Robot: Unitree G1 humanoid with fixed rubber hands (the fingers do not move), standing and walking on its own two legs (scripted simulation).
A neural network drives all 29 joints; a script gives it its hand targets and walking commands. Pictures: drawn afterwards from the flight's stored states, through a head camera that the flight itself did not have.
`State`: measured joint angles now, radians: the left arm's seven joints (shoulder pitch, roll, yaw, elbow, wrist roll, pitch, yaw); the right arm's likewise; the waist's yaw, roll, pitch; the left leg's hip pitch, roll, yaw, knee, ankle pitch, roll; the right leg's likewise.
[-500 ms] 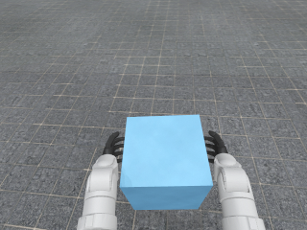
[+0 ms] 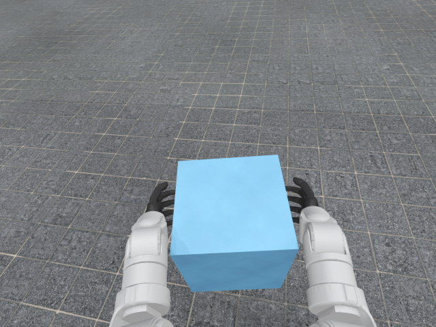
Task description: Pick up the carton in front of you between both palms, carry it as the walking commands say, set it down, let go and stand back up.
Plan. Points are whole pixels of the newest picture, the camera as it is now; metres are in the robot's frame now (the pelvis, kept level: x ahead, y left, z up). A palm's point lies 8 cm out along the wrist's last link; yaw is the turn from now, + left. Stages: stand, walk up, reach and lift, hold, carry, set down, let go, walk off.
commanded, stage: set down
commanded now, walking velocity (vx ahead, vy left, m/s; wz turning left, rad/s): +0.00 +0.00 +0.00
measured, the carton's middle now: (232, 227) +0.33 +0.01 -0.05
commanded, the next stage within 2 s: none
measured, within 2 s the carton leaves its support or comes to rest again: neither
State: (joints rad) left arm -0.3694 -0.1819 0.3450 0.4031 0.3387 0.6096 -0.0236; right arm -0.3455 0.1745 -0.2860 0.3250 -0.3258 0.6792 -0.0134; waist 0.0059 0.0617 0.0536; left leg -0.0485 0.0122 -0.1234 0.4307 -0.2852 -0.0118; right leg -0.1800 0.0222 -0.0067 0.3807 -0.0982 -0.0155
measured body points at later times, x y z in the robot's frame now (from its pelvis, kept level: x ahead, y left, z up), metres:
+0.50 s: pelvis -0.03 +0.02 -0.08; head +0.20 -0.02 +0.31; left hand +0.38 +0.15 -0.16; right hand +0.38 -0.15 -0.18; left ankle -0.02 +0.15 -0.74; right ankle +0.08 -0.10 -0.74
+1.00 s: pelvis -0.05 +0.01 -0.20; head +0.23 -0.04 +0.15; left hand +0.43 +0.13 -0.29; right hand +0.44 -0.18 -0.31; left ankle -0.01 +0.16 -0.74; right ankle +0.08 -0.11 -0.74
